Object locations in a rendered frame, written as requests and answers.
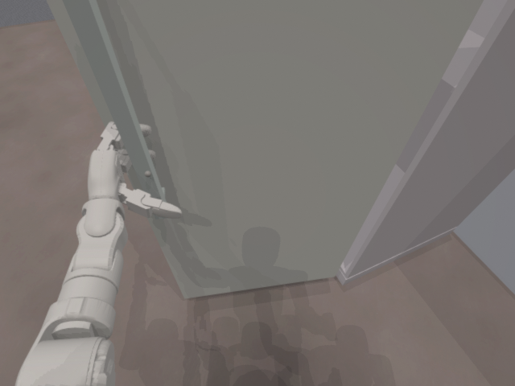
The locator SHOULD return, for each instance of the left robot upper arm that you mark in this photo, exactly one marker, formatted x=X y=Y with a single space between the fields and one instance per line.
x=71 y=362

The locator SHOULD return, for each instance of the fridge door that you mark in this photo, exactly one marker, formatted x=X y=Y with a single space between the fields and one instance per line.
x=275 y=123

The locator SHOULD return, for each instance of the handle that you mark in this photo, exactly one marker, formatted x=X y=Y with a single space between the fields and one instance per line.
x=90 y=28

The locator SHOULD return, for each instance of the left robot forearm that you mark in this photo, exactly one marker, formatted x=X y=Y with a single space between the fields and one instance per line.
x=85 y=305

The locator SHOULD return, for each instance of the left robot hand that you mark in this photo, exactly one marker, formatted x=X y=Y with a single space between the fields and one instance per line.
x=107 y=166

